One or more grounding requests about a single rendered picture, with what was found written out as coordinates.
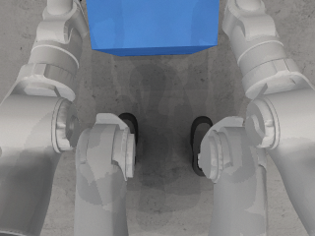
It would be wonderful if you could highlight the robot right upper arm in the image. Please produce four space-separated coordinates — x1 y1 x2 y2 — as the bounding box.
244 88 315 236

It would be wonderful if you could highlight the robot left upper arm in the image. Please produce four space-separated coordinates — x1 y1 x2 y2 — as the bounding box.
0 93 81 236

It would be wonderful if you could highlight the robot right forearm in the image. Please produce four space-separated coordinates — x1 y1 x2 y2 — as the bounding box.
221 0 315 100

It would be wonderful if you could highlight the carton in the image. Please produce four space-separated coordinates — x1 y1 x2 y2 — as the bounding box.
86 0 220 57

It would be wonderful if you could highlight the robot left thigh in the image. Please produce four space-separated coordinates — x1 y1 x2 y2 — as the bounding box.
74 123 136 236

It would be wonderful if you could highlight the robot left forearm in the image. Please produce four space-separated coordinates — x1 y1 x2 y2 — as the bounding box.
0 0 89 106

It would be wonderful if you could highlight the right robot foot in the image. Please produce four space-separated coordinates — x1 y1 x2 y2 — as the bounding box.
190 116 214 177

